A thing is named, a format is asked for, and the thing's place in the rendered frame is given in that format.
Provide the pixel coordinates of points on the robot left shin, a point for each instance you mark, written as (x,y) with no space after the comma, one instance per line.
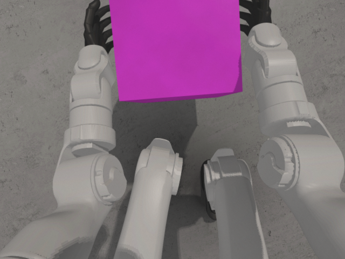
(145,153)

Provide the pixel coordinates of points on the robot right forearm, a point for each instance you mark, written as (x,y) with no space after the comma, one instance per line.
(278,86)

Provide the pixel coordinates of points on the robot left hand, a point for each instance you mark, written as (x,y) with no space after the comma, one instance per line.
(93,33)

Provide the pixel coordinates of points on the left robot upper arm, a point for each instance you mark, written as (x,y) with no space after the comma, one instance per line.
(85,189)

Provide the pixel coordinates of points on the robot right hand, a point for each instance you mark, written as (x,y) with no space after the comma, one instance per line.
(260,12)

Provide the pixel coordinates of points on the robot right shin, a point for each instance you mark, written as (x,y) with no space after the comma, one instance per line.
(242,164)

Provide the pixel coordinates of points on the carton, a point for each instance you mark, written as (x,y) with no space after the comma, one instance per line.
(167,50)

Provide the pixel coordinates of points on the robot shin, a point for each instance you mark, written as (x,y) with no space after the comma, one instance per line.
(242,164)
(145,153)

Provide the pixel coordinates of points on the robot left forearm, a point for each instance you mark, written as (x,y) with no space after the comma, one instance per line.
(90,125)

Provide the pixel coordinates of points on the right robot upper arm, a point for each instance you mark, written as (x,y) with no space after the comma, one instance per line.
(306,171)

